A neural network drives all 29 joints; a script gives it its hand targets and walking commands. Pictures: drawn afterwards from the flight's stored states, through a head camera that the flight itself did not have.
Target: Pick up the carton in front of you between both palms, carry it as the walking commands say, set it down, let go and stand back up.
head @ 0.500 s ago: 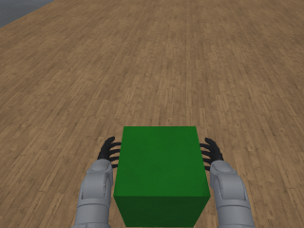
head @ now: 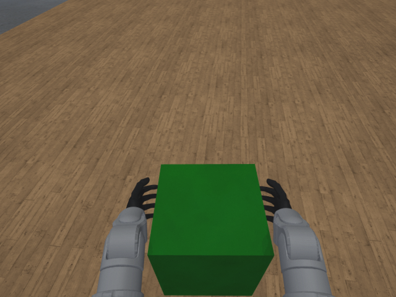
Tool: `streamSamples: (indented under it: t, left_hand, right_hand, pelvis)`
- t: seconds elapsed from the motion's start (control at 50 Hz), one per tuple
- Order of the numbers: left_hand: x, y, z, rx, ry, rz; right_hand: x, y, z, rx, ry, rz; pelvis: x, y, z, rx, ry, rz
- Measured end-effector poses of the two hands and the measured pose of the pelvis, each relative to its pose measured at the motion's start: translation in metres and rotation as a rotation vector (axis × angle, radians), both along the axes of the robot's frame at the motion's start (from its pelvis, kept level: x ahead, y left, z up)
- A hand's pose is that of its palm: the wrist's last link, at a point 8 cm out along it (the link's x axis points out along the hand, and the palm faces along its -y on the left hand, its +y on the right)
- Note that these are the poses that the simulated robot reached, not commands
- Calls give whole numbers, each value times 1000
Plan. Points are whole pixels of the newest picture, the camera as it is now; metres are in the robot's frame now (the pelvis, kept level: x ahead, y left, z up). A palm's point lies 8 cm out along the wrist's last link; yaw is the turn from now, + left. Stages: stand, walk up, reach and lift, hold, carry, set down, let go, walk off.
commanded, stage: carry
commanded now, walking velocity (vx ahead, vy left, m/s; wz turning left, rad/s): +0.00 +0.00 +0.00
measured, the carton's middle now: (207, 232) +0.29 +0.00 -0.05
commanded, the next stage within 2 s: hold in 0.30 s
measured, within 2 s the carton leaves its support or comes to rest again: neither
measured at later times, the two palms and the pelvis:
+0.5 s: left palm (150, 213) +0.28 +0.12 +0.04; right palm (300, 230) +0.25 -0.18 +0.04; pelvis -0.01 +0.00 +0.01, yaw -7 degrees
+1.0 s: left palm (153, 200) +0.34 +0.13 +0.01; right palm (285, 220) +0.29 -0.17 +0.01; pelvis -0.02 +0.06 -0.01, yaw -12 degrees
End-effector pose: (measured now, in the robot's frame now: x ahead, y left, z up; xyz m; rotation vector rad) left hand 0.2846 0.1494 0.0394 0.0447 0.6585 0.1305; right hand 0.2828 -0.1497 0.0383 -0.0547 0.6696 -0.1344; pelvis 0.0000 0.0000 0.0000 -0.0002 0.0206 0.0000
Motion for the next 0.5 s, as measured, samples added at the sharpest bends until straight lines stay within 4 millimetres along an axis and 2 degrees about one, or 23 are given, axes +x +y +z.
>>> streamSamples:
  t: [0.32,0.4,0.5]
  left_hand:
    - [-4,-5,-1,3,1,0]
    - [-8,-11,0,10,3,-28]
    - [-1,-30,1,10,4,-124]
  right_hand:
    - [-4,-6,-1,1,1,0]
    - [-14,-11,-1,-10,5,-10]
    - [-34,-28,0,0,6,-107]
  pelvis:
    - [-4,-5,0,4,-18,-7]
    - [-6,-4,7,6,-82,-69]
    - [-10,4,8,-8,-121,-131]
